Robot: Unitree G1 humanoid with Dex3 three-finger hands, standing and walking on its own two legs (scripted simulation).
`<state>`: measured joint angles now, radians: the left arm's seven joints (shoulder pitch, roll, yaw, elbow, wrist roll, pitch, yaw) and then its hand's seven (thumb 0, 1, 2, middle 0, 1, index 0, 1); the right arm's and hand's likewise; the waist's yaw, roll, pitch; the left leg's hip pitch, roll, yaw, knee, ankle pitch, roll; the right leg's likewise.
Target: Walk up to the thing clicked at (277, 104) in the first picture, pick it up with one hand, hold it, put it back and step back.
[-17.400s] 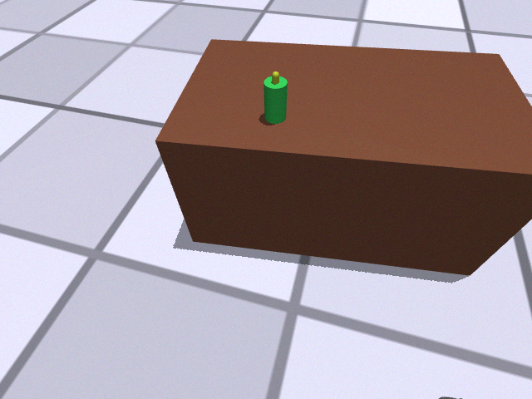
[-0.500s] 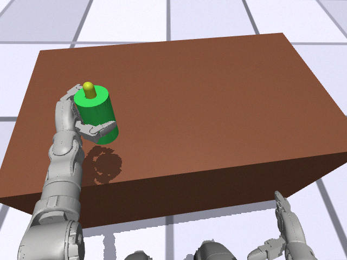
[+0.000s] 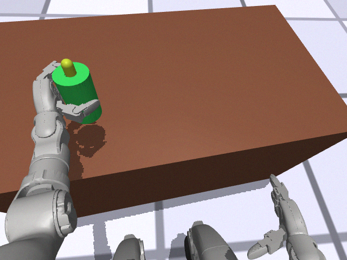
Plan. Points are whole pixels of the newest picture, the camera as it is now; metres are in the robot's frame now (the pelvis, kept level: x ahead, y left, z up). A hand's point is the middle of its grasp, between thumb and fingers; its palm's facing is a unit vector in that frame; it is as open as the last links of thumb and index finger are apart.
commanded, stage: crouch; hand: left
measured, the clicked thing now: (77, 90) +0.48 +0.17 +0.07
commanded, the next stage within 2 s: lower in 0.18 s
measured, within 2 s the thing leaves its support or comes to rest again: rests again in 1.28 s
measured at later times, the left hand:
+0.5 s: hand (81, 95) +0.51 +0.18 +0.02, palm faces +0.12 -0.99 -0.01, open 10.6 cm
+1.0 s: hand (86, 102) +0.52 +0.18 -0.03, palm faces +0.14 -0.99 -0.02, open 10.6 cm
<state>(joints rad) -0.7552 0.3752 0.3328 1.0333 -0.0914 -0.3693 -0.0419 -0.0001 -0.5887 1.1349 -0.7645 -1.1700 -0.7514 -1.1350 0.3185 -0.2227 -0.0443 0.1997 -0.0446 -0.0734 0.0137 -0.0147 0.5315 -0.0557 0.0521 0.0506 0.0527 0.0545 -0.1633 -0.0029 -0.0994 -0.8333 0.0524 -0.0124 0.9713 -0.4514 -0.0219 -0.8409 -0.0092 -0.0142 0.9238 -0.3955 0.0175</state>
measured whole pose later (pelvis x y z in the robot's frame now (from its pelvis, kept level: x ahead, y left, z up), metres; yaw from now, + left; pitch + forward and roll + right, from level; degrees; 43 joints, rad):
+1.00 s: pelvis -0.02 +0.00 -0.05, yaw -1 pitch +27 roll -3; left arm -0.89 0.52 0.43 1.21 -0.01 -0.48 -0.02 0.00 -0.60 1.14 -0.78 -1.15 -0.77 -1.12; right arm 0.34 -0.25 -0.03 -0.02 -0.08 0.00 0.04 -0.01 0.51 -0.06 0.05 0.05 0.05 0.05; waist -0.28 0.00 -0.14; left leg -1.18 0.06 -0.04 1.25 -0.54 -0.02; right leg -1.17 0.00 -0.03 1.18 -0.47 0.02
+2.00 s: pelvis -0.02 +0.00 -0.07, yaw -1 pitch +28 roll -3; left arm -0.91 0.54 0.44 1.22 -0.01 -0.50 -0.03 -0.01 -0.61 0.21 -0.53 -0.40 -0.53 -0.39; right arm 0.36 -0.26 -0.02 -0.10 -0.08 -0.01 0.05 -0.01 0.50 -0.06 0.06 0.05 0.06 0.06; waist -0.30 0.00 -0.15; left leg -1.26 0.06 -0.05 1.32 -0.55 -0.02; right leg -1.25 0.00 -0.03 1.24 -0.48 0.02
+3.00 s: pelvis +0.02 +0.01 +0.01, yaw +0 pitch +18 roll -2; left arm -0.65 0.63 0.36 1.06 0.05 -0.05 0.00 -0.01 -0.50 0.08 -0.06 -0.06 -0.06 -0.06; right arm 0.36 -0.23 0.08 0.08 0.02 0.12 0.05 -0.01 0.00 -0.39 0.11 0.16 0.11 0.16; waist -0.10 0.01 -0.16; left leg -0.77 0.06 -0.01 0.92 -0.47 -0.02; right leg -0.76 0.00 -0.01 0.85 -0.40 0.03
